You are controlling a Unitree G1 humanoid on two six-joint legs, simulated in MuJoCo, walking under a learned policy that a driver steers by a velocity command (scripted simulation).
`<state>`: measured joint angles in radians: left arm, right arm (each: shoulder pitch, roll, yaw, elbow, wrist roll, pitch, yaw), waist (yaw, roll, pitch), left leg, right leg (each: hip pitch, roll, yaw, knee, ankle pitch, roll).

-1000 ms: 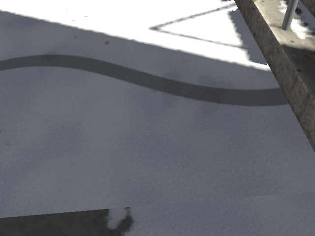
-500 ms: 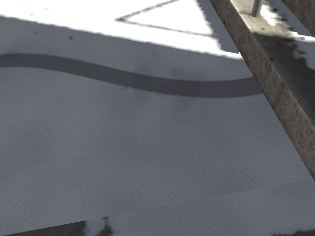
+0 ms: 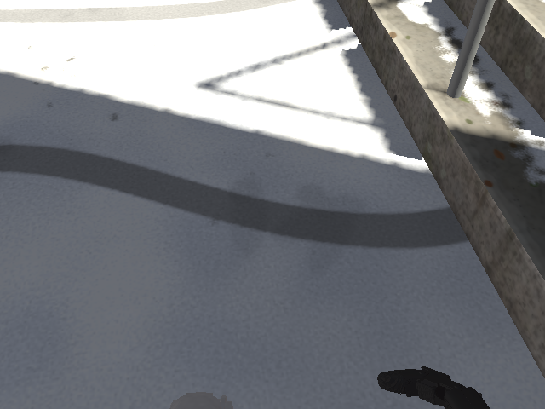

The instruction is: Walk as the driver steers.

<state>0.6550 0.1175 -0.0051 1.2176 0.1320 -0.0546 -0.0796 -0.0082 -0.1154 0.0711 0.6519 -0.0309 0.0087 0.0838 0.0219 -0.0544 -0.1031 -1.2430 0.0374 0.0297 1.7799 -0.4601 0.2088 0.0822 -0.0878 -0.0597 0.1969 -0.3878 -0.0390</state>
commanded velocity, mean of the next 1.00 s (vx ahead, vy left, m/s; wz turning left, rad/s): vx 0.49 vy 0.00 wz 0.07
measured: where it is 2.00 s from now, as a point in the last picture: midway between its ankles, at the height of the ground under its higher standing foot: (201, 159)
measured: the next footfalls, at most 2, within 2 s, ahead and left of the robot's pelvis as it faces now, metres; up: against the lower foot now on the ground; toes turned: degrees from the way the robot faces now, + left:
left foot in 0.04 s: +0.18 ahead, +0.14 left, +0.17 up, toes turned +1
right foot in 0.60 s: +0.56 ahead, -0.05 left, +0.17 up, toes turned -1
